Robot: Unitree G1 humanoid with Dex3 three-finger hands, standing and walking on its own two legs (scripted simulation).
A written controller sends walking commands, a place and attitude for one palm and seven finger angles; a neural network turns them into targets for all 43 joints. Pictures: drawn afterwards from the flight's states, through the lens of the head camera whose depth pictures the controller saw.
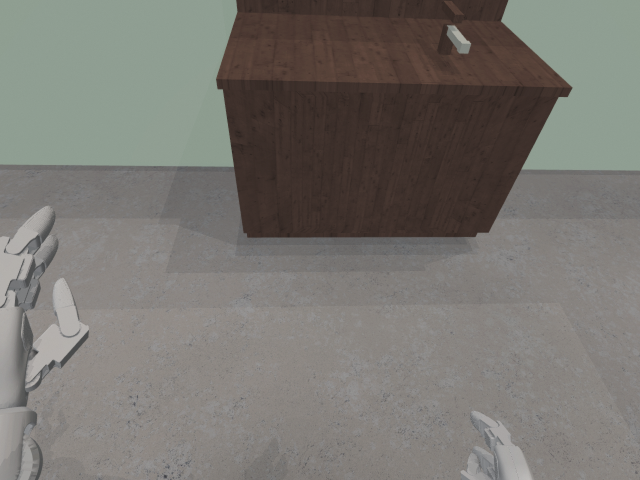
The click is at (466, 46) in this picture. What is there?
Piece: tap's lever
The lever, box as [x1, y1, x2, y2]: [457, 41, 470, 53]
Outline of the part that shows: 459,41 457,48 458,52 467,53 470,43 468,41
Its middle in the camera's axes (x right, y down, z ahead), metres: +0.42 -0.57 +1.15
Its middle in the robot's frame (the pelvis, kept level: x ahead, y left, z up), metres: +1.27 -0.35 +0.06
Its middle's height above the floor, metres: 0.83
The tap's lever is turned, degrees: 0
